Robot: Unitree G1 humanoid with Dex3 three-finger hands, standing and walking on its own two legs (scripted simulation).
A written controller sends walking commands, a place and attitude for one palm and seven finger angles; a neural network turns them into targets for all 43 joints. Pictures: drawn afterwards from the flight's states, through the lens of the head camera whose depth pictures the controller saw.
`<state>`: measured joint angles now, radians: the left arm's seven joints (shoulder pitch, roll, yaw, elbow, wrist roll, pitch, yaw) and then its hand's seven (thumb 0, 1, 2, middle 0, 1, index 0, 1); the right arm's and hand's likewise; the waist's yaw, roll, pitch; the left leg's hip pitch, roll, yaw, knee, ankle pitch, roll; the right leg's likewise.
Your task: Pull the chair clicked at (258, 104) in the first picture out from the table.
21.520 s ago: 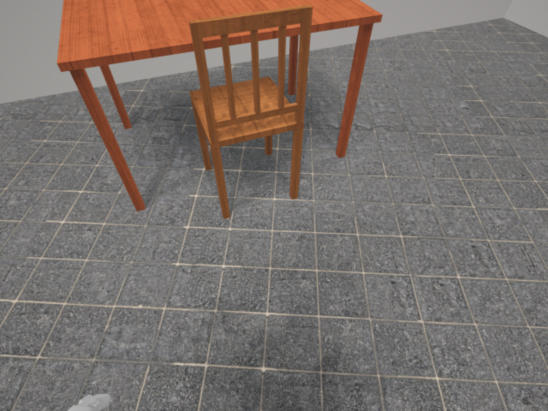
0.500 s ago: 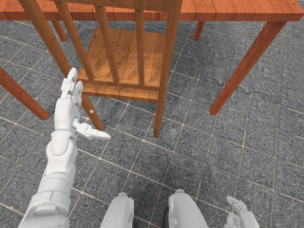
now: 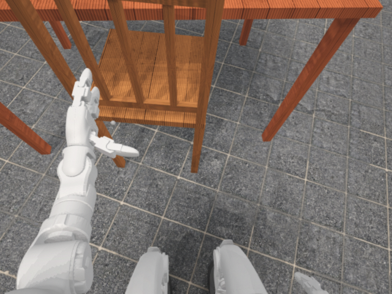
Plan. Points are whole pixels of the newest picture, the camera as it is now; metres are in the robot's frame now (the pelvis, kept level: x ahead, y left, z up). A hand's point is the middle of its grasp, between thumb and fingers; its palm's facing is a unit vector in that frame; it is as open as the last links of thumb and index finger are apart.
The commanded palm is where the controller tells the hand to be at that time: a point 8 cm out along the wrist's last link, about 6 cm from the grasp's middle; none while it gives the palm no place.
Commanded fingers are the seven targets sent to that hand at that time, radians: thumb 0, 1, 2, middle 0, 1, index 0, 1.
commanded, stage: push the fingers through the gap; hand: left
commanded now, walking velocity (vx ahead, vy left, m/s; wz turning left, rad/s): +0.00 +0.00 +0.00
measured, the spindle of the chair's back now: (130, 60) +0.61 +0.13 +0.03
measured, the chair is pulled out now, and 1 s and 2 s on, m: -0.08 -0.08 -0.08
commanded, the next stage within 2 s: hook a spindle and tug to test in 0.74 s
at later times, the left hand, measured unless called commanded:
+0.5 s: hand (113, 105) +0.49 +0.16 +0.02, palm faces +0.05 -1.00 -0.03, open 17.0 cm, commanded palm +0.46 +0.20 +0.02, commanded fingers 0.00 -0.50 0.30 -0.06 -0.08 -0.06 -0.08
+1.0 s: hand (116, 106) +0.49 +0.15 +0.02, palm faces +0.05 -1.00 -0.03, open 16.7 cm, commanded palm +0.46 +0.20 +0.02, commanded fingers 0.00 -0.50 0.30 -0.22 -0.57 -0.22 -0.57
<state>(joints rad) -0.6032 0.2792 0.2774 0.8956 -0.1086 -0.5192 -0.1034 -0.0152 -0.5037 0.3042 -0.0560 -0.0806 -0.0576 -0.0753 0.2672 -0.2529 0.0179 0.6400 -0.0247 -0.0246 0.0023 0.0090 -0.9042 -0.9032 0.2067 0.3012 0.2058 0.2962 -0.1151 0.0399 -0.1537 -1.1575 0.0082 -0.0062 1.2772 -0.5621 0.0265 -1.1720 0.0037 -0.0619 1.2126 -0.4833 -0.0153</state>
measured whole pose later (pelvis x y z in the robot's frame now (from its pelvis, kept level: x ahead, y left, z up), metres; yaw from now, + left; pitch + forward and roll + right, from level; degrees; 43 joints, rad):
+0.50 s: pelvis +0.00 +0.00 +0.00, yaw -1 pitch +27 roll -3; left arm -0.74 0.35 0.35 1.01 -0.07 -0.54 -0.10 -0.02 -0.50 0.30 -0.06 -0.08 -0.06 -0.08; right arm 0.32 -0.25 0.02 0.63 -0.04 0.05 0.03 0.01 -0.90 -0.90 0.21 0.30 0.21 0.30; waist -0.16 0.04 -0.15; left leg -1.19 0.02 0.00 1.29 -0.57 0.03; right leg -1.21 0.02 -0.05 1.21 -0.48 -0.01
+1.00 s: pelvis +0.00 +0.01 +0.00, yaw -1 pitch +27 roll -3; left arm -0.75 0.33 0.33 1.05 -0.06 -0.56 -0.07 -0.02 -0.50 0.30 -0.09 -0.18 -0.09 -0.18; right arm 0.28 -0.24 0.03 0.62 -0.04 0.07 0.03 0.01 -0.90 -0.90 0.21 0.30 0.21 0.30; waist -0.15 0.04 -0.15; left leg -1.19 0.02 0.00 1.29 -0.57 0.03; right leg -1.20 0.01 -0.06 1.21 -0.48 -0.01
